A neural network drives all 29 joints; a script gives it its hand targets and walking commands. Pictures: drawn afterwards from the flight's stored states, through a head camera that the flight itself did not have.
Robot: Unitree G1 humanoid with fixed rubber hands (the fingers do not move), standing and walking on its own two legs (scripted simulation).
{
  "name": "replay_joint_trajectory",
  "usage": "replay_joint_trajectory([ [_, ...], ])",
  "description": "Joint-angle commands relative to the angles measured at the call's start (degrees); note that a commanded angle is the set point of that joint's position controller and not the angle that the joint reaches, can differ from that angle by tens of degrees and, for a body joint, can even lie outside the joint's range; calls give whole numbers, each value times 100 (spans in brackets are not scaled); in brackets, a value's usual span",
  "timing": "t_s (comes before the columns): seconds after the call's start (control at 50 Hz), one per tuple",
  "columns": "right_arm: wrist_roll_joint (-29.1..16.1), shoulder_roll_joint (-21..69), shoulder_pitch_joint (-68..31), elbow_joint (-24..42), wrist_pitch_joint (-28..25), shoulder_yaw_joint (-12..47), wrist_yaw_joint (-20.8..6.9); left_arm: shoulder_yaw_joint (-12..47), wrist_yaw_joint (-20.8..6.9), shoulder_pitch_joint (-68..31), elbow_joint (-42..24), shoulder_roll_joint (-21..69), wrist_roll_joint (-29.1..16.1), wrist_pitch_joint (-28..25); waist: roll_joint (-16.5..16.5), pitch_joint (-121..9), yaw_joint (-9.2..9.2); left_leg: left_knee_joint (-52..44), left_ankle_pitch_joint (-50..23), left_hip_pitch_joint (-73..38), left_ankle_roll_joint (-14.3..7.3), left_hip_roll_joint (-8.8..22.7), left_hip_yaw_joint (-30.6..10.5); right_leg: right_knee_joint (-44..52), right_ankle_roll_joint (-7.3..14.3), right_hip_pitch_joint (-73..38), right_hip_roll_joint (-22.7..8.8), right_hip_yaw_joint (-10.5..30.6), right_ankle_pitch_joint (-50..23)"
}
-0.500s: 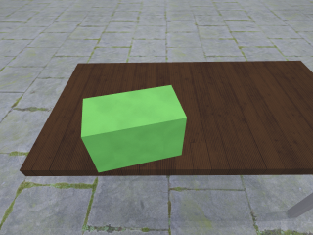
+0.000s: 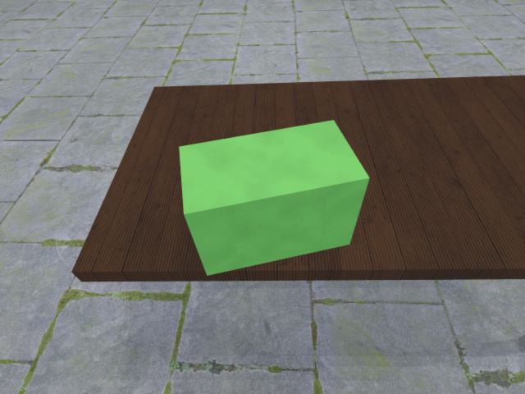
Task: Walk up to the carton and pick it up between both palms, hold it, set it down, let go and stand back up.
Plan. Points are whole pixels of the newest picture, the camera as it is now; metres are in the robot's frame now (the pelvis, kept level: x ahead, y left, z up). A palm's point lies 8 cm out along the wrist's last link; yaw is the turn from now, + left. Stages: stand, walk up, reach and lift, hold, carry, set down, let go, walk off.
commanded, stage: walk up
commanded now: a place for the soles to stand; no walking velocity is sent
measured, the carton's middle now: (269, 198) +0.47 +0.00 +0.00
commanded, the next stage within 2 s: none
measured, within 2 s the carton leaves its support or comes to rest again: neither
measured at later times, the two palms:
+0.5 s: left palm out of the picture +0.05 +0.36 -0.09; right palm out of the picture +0.08 -0.27 -0.11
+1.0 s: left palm out of the picture +0.17 +0.38 -0.10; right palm out of the picture +0.11 -0.25 -0.10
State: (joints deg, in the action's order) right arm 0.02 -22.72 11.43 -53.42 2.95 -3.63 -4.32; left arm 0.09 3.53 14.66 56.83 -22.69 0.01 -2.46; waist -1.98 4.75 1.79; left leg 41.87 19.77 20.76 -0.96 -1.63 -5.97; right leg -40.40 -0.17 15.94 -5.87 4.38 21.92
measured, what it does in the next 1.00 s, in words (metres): steps on the spot: right foot, then left foot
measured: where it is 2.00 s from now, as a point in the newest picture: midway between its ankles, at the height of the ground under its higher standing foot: outside the picture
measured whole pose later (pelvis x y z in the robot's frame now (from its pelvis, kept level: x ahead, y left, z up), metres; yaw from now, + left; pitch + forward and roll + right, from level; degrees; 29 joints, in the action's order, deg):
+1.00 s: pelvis +0.07 +0.07 +0.01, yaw +0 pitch +0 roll +1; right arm 0.0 -21.9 14.1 -53.8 -2.2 -3.6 -0.1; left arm 0.1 0.3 7.0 56.7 -22.7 0.0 -1.2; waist 0.3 4.3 2.6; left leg 36.8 21.2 15.4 -2.0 -3.8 -1.8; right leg -38.6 -0.2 23.9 -0.4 4.4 21.5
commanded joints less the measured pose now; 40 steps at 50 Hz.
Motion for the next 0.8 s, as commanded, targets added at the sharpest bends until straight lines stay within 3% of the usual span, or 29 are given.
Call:
replay_joint_trajectory([
  [0.0, 310, -2047, 538, 637, -135, -647, 141, -472, 157, -104, -532, -1404, 47, -59, -791, -686, 313, -2662, 382, -1517, -1155, 1580, -2889, -2208, 140, 2000, 678, -127, 1599],
  [0.02, 306, -2108, 445, 580, -160, -628, 188, -519, 121, -244, -583, -1514, 111, -98, -872, -256, 234, -2976, 1249, -904, -1500, 1716, -3554, -2192, 157, 1946, 526, -248, 1622],
  [0.04, 289, -2000, 420, 690, -130, -643, 205, -535, 148, -525, -584, -1656, 66, -65, -415, 276, 321, -3007, 695, -517, -1032, 1502, -3222, -2342, 222, 1950, 420, -258, 1331],
  [0.06, 223, -1714, 299, 729, -143, -542, 209, -521, 113, -357, -588, -1465, -25, -97, -582, 522, 36, -2771, -243, -481, -990, 1368, -2820, -2119, 169, 1720, 323, -247, 1027],
  [0.1, 186, -1539, 364, 678, -189, -530, 300, -516, 62, 9, -487, -1527, -45, -58, -871, 10, 28, -2232, -1609, -927, -565, 1056, -2115, -1842, 190, 1603, 281, -297, 788],
  [0.12, 125, -1557, 423, 663, -234, -462, 332, -595, 35, 214, -454, -1513, -48, -35, -455, -463, 44, -1995, -2082, -1426, -501, 1072, -2069, -1636, 143, 1499, 300, -306, 569],
  [0.16, 143, -1345, 229, 569, -290, -387, 340, -563, 41, -43, -472, -1350, 12, -51, -406, -599, -11, -2031, -2150, -1383, -716, 1092, -2062, -1098, 172, 1184, 330, -394, 650],
  [0.2, 156, -1307, 248, 510, -287, -389, 387, -524, 9, -116, -443, -1238, 52, -32, -149, -723, 19, -1909, -1913, -1980, -976, 1367, -2488, -365, 126, 1238, 335, -230, 1056],
  [0.22, 124, -1445, 468, 513, -317, -429, 381, -530, 24, -113, -487, -1449, 71, -37, -14, -644, 92, -2095, -1920, -1915, -750, 1416, -2520, -512, 122, 1348, 325, -246, 746],
  [0.26, 167, -1452, 444, 512, -321, -401, 325, -506, 21, -178, -434, -1327, 129, -68, -538, -644, 51, -2288, -1273, -1490, -745, 1393, -2436, -312, 215, 923, 358, -305, 606],
  [0.3, 238, -1365, 205, 609, -257, -417, 287, -508, 7, 204, -202, -1391, 74, -203, -448, -687, -57, -1978, -455, -826, -802, 1056, -1688, 474, 263, 160, 499, -627, -37],
  [0.34, 176, -1241, -311, 737, -243, -286, 209, -591, -20, 992, 40, -1432, 171, -224, -7, -822, -523, -1747, 1260, 567, -616, 795, -1160, 813, 419, -1478, 523, -488, -657],
  [0.36, 123, -1034, -481, 709, -202, -266, 142, -686, -6, 1309, 104, -1750, 177, -183, 469, -913, -721, -1073, 2004, 1179, -320, 276, -609, 1614, 672, -1766, -52, 509, 682],
  [0.38, 224, -854, -364, 711, -178, -215, 150, -763, -3, 1258, 48, -2142, 274, -224, 1215, -635, -674, 344, 1971, 1881, -66, -383, -253, 2555, 1138, -1706, -1022, 2675, 2761],
  [0.4, 351, -1025, -169, 639, -152, -298, 147, -854, 23, 851, -148, -2208, 243, -238, 827, -490, -498, 1629, 1332, 1953, 53, -219, -16, 2895, 1582, -1380, -1805, 3692, 3052],
  [0.42, 347, -1159, -129, 657, -188, -317, 145, -850, 47, 599, -269, -2269, 228, -242, 383, -167, -391, 1933, 1241, 2061, 11, -98, -375, 2695, 1705, -1068, -1914, 3635, 2636],
  [0.46, 320, -1330, 194, 549, -212, -355, 123, -738, 44, 44, -350, -2083, 201, -287, 335, 277, -14, 1866, 931, 1796, -42, 272, -414, 2680, 1721, -331, -1806, 3198, 2391],
  [0.48, 233, -1394, 175, 382, -259, -410, 95, -738, 4, 122, -425, -2030, 175, -281, 362, 243, -67, 1613, 994, 1308, -32, 142, -77, 2662, 1456, -123, -1281, 2516, 2099],
  [0.5, 204, -1455, 516, 250, -234, -414, 61, -707, -119, -148, -409, -1942, 190, -255, 1250, 113, 117, 1312, 844, 590, 22, 73, 258, 2696, 1248, 329, -905, 1817, 1929],
  [0.54, 121, -1358, 501, 294, -288, -406, -18, -691, -204, -395, -599, -1893, 287, -157, 1505, -17, 93, 90, 1515, -44, -80, 121, 435, 2248, 1228, 328, -761, 1291, 1528],
  [0.58, 128, -1071, 985, 212, -401, -392, 59, -637, -249, -402, -571, -1835, 262, -69, 1482, -378, 294, -1376, 543, -1178, -204, -59, 891, 1461, 1072, 475, -354, 722, 957],
  [0.6, 157, -1169, 1686, -69, -466, -458, 175, -540, -245, -506, -654, -1475, 238, -14, 431, -667, 619, -2054, 50, -2105, -48, -25, 335, -249, 774, 939, 70, 162, 308],
  [0.62, 237, -1486, 1594, -30, -541, -554, 289, -302, -212, -183, -688, -788, 122, -18, -944, -614, 467, -2758, 773, -2443, -84, 889, -1696, -1428, 403, 1992, 672, -396, 776],
  [0.64, 246, -1915, 1240, 51, -552, -559, 368, -306, -157, -57, -688, -773, 116, -5, -856, -304, 249, -2867, 693, -2404, -261, 1804, -3306, -1898, 292, 2968, 1042, -35, 1087],
  [0.66, 178, -1903, 894, 95, -583, -579, 378, -392, -167, -3, -582, -1169, 160, -11, -354, -400, 217, -3008, 1384, -1983, -793, 2092, -3312, -1892, 334, 2789, 646, 267, 953],
  [0.68, 126, -2054, 668, 152, -593, -560, 409, -447, -191, -172, -580, -1501, 179, 5, -21, -32, 186, -3104, 1590, -1365, -785, 2167, -3578, -1919, 356, 2509, 526, 363, 973],
  [0.74, 21, -1554, 667, 218, -789, -411, 451, -491, -288, -256, -420, -1340, 131, -34, 334, -205, -89, -2222, -2493, -2004, -323, 1730, -2331, -1530, 212, 1938, 306, 339, 238],
  [0.76, -36, -1425, 805, 196, -784, -357, 503, -478, -282, -178, -416, -1273, 105, -6, -196, -291, 12, -1945, -3645, -2079, -180, 1609, -1912, -1242, 169, 1879, 239, 129, 207],
  [0.78, -31, -1225, 807, 194, -788, -322, 559, -429, -262, -245, -539, -1085, 19, 9, -58, -246, -19, -1661, -4804, -2322, -197, 1412, -1437, -1076, 144, 1923, 246, 29, 151],
])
